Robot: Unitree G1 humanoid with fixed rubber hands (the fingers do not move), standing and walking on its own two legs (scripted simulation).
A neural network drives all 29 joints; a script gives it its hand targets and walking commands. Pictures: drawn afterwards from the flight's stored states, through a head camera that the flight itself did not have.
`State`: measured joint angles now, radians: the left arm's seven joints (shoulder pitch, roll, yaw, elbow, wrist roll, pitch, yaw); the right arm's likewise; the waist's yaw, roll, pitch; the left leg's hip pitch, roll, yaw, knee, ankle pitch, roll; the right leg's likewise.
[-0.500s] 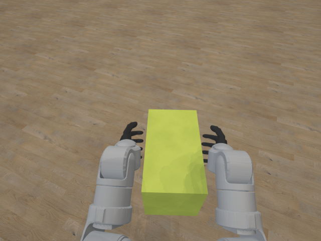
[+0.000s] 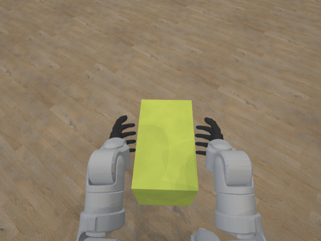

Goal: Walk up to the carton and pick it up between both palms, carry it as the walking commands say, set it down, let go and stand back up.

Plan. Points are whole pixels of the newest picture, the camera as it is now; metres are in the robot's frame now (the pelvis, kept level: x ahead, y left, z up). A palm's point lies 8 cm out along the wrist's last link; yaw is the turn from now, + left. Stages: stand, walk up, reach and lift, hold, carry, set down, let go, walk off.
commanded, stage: carry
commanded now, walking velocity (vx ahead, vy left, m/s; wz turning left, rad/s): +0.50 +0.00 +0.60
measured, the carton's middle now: (165, 152) +0.35 -0.01 -0.04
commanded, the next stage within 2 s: none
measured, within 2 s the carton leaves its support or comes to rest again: neither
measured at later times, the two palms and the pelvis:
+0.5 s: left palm (84, 65) +0.57 +0.22 +0.09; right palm (156, 48) +0.65 +0.01 +0.08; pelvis +0.32 +0.00 -0.01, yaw +21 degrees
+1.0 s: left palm (44, 30) +0.77 +0.39 +0.09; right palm (102, 9) +0.91 +0.22 +0.08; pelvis +0.61 +0.11 +0.00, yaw +42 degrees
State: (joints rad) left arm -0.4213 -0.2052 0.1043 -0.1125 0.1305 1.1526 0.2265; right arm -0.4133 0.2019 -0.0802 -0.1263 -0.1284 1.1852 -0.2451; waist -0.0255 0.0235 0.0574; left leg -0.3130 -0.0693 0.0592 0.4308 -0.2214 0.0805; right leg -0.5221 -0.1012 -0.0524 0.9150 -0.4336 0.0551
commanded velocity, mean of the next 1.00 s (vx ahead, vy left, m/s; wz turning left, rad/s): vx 0.50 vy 0.00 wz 0.60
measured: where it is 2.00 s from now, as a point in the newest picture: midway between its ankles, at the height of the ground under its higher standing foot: (87, 124)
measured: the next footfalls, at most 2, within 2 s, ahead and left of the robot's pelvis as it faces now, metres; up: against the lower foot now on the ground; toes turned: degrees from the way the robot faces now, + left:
right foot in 0.10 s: +0.22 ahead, -0.14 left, +0.00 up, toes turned -2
left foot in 0.54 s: +0.45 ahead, +0.14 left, +0.00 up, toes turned +29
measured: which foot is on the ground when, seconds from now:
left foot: down 0.00-0.10, up 0.12-0.52, down 0.54-0.90, up 0.92-1.00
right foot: up 0.00-0.08, down 0.10-0.56, up 0.58-0.86, down 0.88-1.00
